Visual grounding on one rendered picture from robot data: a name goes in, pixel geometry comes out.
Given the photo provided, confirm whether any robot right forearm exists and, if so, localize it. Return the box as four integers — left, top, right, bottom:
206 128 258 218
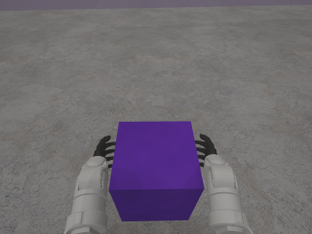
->
204 154 253 234

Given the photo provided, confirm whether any robot right hand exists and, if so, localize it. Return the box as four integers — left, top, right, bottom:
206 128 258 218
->
195 134 217 168

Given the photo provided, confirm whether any carton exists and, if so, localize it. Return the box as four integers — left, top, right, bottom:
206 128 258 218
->
108 121 205 221

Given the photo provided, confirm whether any robot left forearm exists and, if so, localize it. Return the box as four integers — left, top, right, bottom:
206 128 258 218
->
63 156 109 234

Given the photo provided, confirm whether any robot left hand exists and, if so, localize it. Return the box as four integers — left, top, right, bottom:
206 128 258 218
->
93 136 116 169

